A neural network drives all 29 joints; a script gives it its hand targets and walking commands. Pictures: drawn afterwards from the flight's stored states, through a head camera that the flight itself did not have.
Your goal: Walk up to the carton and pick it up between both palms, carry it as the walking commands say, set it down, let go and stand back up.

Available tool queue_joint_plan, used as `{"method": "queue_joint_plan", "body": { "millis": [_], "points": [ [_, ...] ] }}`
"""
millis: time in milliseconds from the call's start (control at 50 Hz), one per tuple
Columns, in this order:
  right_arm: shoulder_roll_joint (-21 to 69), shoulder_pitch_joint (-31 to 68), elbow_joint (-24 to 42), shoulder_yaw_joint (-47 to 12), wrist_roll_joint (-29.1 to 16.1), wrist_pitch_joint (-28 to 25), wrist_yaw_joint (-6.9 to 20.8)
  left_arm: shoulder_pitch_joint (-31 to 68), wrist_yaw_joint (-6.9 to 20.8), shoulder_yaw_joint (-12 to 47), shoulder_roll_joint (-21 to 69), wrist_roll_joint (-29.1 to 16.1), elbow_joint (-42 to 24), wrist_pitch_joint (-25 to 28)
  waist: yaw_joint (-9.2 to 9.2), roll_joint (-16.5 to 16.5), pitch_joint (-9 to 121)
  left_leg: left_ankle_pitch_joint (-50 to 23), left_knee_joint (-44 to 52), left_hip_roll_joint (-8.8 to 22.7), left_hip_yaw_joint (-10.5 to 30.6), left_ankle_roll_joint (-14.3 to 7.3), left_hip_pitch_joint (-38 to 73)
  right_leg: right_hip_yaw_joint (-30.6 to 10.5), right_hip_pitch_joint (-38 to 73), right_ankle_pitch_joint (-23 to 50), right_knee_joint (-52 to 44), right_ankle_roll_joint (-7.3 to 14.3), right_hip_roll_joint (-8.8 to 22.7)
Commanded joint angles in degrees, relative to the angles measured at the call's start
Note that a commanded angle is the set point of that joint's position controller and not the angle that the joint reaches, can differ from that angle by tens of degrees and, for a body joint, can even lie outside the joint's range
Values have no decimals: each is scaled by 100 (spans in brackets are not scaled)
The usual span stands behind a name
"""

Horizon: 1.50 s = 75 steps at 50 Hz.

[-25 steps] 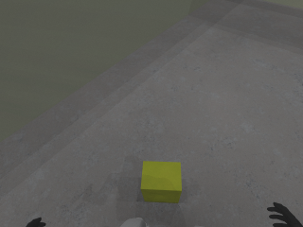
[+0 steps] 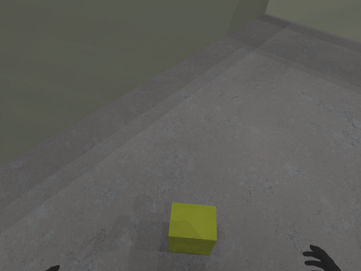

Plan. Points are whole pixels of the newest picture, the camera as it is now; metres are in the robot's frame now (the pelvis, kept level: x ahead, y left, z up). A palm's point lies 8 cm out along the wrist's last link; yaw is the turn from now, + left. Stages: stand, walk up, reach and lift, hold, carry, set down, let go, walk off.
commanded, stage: walk up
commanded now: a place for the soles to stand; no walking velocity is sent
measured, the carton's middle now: (191, 230) +0.41 -0.03 -0.63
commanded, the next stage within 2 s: reach and lift in 1.00 s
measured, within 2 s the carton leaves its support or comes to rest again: neither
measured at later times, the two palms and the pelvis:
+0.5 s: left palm out of the picture +0.11 +0.31 -0.08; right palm out of the picture +0.12 -0.33 -0.09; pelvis +0.00 -0.01 +0.01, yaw -1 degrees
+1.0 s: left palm out of the picture +0.10 +0.31 -0.09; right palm out of the picture +0.10 -0.33 -0.09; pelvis +0.00 -0.01 +0.01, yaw -1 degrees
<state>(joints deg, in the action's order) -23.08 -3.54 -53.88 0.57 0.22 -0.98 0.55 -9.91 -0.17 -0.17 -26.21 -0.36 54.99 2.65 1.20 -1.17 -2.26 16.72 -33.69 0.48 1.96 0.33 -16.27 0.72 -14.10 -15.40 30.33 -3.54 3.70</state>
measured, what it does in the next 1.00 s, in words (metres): stands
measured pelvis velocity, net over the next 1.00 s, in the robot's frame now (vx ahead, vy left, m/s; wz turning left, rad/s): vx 0.00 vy -0.01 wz -0.02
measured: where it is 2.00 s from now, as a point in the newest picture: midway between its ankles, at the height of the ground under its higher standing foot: outside the picture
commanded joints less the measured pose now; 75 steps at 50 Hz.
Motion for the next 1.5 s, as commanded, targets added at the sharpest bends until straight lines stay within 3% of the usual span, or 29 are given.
{"method": "queue_joint_plan", "body": {
  "millis": [0, 360, 440, 780, 980, 1000, 1020, 1040, 1060, 1080, 1120, 1180, 1260, 1340, 1420, 1480],
  "points": [
    [-1131, 330, 115, 215, -27, -36, -38, 110, -35, -197, -950, -17, -78, 36, -42, 532, 541, -1135, 904, 554, 590, -302, 321, -262, 268, 1033, -385, 514, 305],
    [-1045, 624, -516, 167, -19, 32, -28, 688, -32, -158, -855, 30, 475, -8, -60, 45, 480, -1189, 1484, 572, 336, -124, 835, -387, 534, 1089, -1143, 407, 428],
    [-1078, 571, -565, 199, -43, 68, -26, 729, -50, -193, -905, 11, 475, -32, -62, 53, 418, -1520, 1378, 579, 289, -127, 805, -377, 522, 1385, -1043, 435, 469],
    [-1119, 393, -551, 236, 28, 115, -3, 818, -16, -266, -905, 67, 383, -111, -87, 103, 372, -795, 1462, 578, 366, -156, 608, -417, 397, 601, -1082, 472, 432],
    [-1129, 363, -516, 245, 43, 113, -8, 751, -5, -273, -894, 66, 374, -112, -79, 197, 371, -848, 1447, 589, 372, -167, 609, -409, 406, 699, -1047, 467, 421],
    [-344, 797, 1494, 823, 213, 309, 291, 1876, 212, -893, -195, 127, -1637, -461, -10, -97, -152, 204, 1071, -295, -348, 137, -344, 303, -568, -353, -610, 346, -699],
    [-398, 782, 2125, 810, 77, 541, 356, 1757, 284, -871, -209, 164, -2383, -682, -163, 253, -401, 968, 1194, -107, -309, 13, -616, 446, -148, -462, -356, 225, -800],
    [-416, 661, 2218, 903, 151, 773, 429, 1416, 357, -913, -235, 286, -2361, -918, 16, 289, -490, 898, 1344, -112, -296, -26, -671, 479, 193, -223, -337, 155, -821],
    [-533, 393, 2300, 1031, 210, 982, 424, 1058, 418, -984, -339, 465, -2237, -1119, -12, 349, -541, 978, 1374, -216, -409, -21, -636, 503, 367, -297, -465, 76, -816],
    [-710, 69, 2250, 1290, 324, 1169, 401, 839, 421, -1111, -474, 513, -2106, -1287, -156, 490, -443, 1059, 1377, -237, -484, -18, -417, 526, 576, -334, -451, 82, -855],
    [-491, -450, 2125, 1293, 436, 1374, 325, 471, 449, -1227, -331, 738, -1978, -1471, -319, 585, -259, 933, 1387, -259, -435, 14, -304, 534, 879, -198, -410, 79, -863],
    [7, -248, 2439, 1133, 372, 1323, 318, 685, 538, -1265, -45, 762, -2364, -1407, -171, 121, 5, 353, 768, -378, -487, 48, -71, 381, 336, -277, -328, 61, -710],
    [64, 664, 2996, 1110, 240, 1122, 258, 1452, 577, -1343, -54, 610, -2721, -1226, 3, 25, 262, -63, -18, -367, -506, 98, -540, 242, -293, 2, 200, -16, -620],
    [3, 643, 2813, 1097, 284, 1076, 68, 1481, 521, -1319, -145, 561, -2596, -1155, -148, 76, 1296, -1200, -628, -352, -456, 201, -719, 242, -627, 1191, 877, -44, -665],
    [194, 565, 2386, 944, 193, 952, -42, 1371, 384, -1256, 23, 417, -2405, -1012, -80, 243, 2273, -2589, -1129, -392, -397, 300, -1128, 139, -853, 2845, 1470, -54, -628],
    [348, 669, 2194, 922, 138, 772, -79, 1384, 314, -1174, 304, 350, -2183, -880, -66, 237, 2587, -3190, -1287, -416, -379, 341, -1692, 76, -1363, 3480, 1716, -4, -612]
  ]
}}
